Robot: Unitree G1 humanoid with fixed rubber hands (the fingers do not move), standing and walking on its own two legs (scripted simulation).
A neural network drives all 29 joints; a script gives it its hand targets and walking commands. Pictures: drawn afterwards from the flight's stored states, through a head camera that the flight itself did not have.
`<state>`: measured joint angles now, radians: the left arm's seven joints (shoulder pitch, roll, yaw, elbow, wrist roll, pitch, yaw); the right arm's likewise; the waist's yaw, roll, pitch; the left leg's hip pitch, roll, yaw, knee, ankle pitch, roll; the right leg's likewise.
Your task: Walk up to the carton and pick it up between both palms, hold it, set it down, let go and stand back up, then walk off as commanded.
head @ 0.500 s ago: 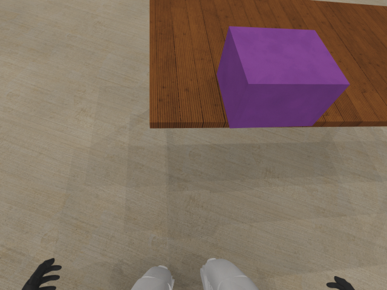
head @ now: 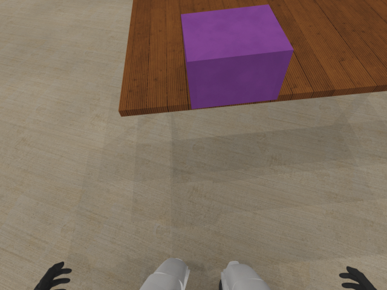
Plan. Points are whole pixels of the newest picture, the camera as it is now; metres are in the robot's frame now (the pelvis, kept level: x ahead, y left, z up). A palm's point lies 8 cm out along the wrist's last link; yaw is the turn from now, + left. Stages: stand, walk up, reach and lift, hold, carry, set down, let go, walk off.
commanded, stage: walk off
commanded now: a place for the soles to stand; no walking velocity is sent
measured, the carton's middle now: (229, 57) +0.70 -0.05 +0.03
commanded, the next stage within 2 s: none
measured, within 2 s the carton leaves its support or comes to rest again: neither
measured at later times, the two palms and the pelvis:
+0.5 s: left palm out of the picture +0.02 +0.40 -0.13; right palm out of the picture +0.03 -0.25 -0.06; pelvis -0.06 +0.08 -0.01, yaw +3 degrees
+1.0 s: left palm out of the picture -0.07 +0.51 -0.13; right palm out of the picture -0.03 -0.15 -0.04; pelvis -0.12 +0.18 +0.00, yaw -2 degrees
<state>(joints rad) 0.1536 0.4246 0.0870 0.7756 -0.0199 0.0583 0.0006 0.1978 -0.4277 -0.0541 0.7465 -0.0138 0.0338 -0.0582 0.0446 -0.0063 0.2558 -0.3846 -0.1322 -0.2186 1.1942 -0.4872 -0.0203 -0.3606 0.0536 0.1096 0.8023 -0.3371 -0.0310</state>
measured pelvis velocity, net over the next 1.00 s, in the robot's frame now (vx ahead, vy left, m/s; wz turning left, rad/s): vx -0.12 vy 0.18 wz -0.03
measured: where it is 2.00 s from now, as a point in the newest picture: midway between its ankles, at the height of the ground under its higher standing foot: outside the picture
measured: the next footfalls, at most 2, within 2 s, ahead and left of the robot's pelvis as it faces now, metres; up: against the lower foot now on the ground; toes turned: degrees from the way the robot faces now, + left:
left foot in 0.40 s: +0.04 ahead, +0.12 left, +0.00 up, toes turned -3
right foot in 0.90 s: -0.07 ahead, +0.01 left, +0.00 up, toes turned +6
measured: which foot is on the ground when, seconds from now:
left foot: up 0.00-0.38, down 0.40-0.86, up 0.88-1.00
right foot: down 0.00-0.42, up 0.44-0.88, down 0.90-1.00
